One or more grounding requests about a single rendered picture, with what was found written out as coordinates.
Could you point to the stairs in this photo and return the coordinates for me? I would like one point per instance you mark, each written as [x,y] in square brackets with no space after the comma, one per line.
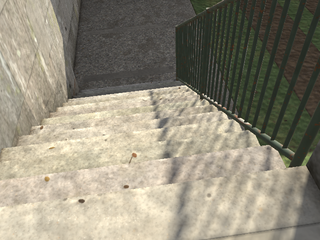
[128,137]

